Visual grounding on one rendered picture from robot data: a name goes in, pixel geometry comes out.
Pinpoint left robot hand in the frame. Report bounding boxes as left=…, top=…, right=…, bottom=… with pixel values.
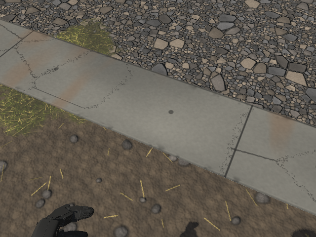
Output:
left=31, top=203, right=94, bottom=237

